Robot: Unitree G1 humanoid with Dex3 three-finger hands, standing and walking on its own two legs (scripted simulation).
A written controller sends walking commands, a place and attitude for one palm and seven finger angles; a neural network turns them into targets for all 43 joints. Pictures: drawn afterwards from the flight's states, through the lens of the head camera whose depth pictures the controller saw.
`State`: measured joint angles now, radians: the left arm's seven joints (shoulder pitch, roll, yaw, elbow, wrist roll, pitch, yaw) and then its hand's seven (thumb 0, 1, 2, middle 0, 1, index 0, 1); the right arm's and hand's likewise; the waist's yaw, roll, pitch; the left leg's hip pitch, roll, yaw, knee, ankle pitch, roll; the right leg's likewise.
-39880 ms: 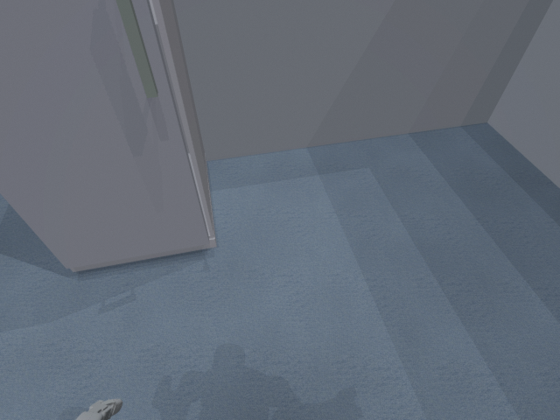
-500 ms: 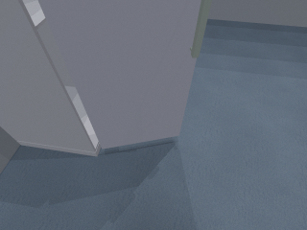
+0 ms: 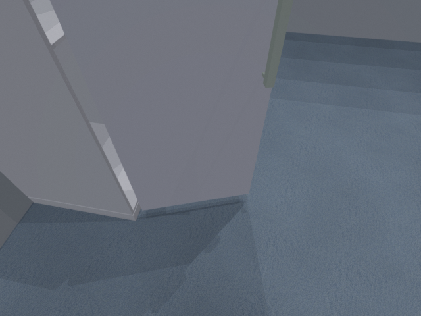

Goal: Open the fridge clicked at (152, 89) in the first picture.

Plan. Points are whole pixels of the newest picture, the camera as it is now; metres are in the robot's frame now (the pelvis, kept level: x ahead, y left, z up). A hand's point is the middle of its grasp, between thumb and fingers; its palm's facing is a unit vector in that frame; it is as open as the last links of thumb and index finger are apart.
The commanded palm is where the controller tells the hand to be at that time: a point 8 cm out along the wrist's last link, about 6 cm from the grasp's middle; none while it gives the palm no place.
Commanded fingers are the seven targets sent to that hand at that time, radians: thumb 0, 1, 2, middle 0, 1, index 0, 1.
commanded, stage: look to check the result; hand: right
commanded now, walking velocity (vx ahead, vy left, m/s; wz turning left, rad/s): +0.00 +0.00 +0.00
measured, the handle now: (276, 27) +0.76 -0.11 +0.18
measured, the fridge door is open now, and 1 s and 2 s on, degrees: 69 69 69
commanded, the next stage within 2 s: stand and wait in 0.44 s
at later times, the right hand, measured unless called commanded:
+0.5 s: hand out of the picture +0.01 -0.17 -0.18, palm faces -0.03 +0.98 -0.18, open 7.4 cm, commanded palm none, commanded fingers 0.00 -0.90 -0.90 0.20 0.30 0.20 0.30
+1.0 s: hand out of the picture +0.01 -0.17 -0.18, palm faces -0.03 +0.98 -0.18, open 7.4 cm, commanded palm none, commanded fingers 0.00 -0.90 -0.90 0.20 0.30 0.20 0.30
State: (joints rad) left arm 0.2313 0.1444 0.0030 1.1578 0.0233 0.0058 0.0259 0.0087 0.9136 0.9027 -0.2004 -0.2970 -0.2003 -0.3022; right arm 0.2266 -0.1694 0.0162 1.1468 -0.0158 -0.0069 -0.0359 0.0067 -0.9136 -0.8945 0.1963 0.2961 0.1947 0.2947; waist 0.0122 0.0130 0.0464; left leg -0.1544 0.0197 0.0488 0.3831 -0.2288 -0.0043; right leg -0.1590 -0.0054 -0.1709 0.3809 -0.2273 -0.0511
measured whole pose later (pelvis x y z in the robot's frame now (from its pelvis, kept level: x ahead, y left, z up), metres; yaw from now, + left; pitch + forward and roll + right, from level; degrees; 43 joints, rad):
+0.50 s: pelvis +0.01 +0.00 +0.00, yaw +1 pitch +0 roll +0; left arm 0.24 0.14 0.00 1.17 0.02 0.00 0.03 0.01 0.91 0.90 -0.20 -0.30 -0.20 -0.30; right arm 0.25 -0.16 0.02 1.16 -0.02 -0.01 -0.04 0.01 -0.91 -0.89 0.20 0.30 0.19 0.29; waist 0.01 0.02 0.04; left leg -0.13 0.02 0.04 0.38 -0.24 -0.01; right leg -0.13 0.00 -0.18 0.37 -0.24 -0.05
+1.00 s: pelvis +0.01 +0.00 +0.00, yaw +1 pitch +0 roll +0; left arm 0.25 0.13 0.00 1.17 0.02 0.00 0.03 0.01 0.91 0.90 -0.20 -0.30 -0.20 -0.30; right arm 0.25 -0.16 0.02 1.16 -0.02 -0.01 -0.04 0.01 -0.91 -0.89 0.20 0.30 0.19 0.29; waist 0.01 0.01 0.05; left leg -0.13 0.02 0.03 0.37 -0.24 -0.01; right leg -0.12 0.00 -0.18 0.36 -0.24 -0.05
